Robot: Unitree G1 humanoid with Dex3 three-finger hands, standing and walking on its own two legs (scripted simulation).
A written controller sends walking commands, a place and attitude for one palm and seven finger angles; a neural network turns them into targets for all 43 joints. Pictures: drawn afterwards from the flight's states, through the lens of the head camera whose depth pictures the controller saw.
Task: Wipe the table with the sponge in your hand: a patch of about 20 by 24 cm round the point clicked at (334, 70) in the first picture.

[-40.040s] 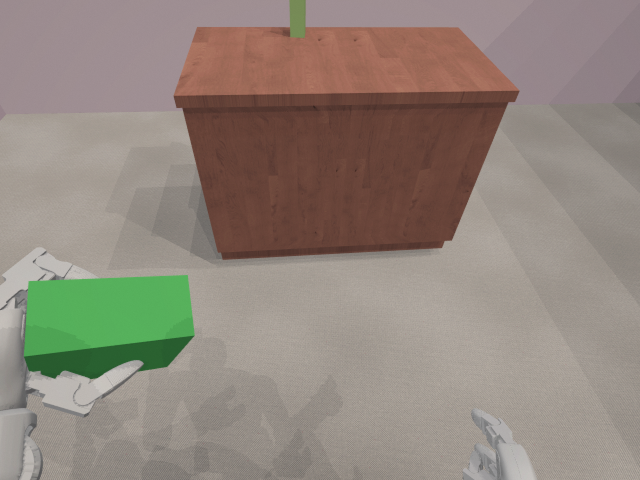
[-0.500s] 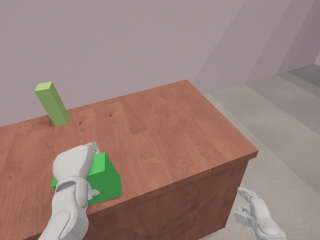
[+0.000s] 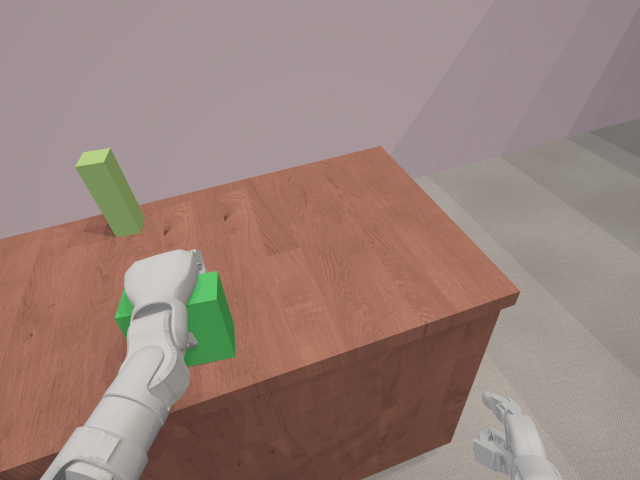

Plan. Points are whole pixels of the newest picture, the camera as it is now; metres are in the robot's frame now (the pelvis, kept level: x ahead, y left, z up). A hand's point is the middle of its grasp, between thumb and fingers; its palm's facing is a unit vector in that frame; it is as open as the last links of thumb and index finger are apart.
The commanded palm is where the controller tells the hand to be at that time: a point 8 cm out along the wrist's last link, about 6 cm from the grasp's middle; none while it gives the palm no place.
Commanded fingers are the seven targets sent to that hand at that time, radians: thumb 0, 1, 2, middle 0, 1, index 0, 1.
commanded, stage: wipe forward along the middle lane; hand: left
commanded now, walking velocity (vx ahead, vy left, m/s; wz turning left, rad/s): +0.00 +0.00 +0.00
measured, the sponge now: (185, 332) +0.30 +0.25 +0.02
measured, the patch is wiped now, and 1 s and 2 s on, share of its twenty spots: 1.00 1.00 1.00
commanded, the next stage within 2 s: slide back across to the first lane in 1.00 s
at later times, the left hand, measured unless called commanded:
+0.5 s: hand (177, 277) +0.36 +0.27 +0.07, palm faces -0.08 -0.05 -1.00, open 10.1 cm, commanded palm +0.34 +0.29 +0.11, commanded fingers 0.00 0.10 1.30 -1.20 -1.60 -1.20 -1.60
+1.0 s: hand (168, 250) +0.41 +0.30 +0.08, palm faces -0.10 -0.03 -0.99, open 10.1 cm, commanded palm +0.40 +0.31 +0.12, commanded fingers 0.00 0.10 1.30 -1.20 -1.60 -1.20 -1.60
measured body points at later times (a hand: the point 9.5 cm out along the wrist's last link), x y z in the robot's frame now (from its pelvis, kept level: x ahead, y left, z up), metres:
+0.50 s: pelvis -0.01 -0.01 +0.00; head -0.01 -0.05 +0.44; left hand +0.36 +0.26 +0.13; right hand +0.15 -0.27 -0.13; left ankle +0.02 +0.13 -0.74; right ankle +0.02 -0.06 -0.74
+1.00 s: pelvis +0.00 +0.00 +0.00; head +0.02 -0.02 +0.44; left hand +0.41 +0.30 +0.13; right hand +0.12 -0.27 -0.13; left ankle +0.02 +0.13 -0.74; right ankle +0.02 -0.06 -0.74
